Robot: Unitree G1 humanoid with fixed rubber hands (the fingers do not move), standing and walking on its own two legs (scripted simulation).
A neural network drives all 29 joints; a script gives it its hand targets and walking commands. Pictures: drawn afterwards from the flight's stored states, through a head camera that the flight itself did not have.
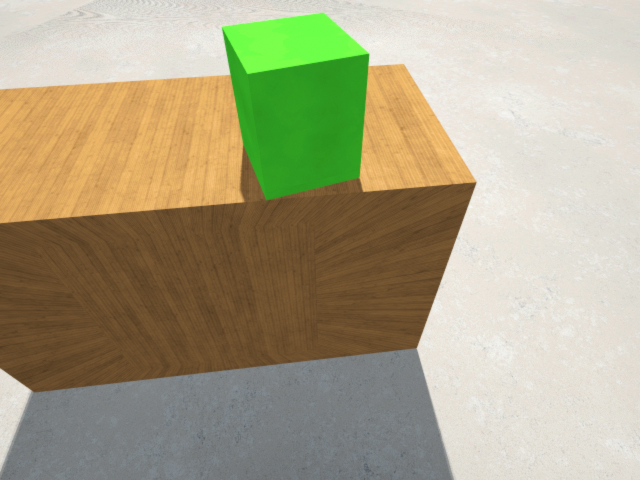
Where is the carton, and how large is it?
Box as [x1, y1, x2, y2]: [222, 13, 368, 199]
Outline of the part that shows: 324,13 222,26 243,144 266,199 359,177 368,53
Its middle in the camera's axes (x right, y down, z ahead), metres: -0.05 -0.27 +0.76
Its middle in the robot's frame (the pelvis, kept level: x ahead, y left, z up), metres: +0.77 +0.09 +0.09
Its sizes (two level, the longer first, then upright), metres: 0.210 0.200 0.250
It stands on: a pedestal, 0.71 m high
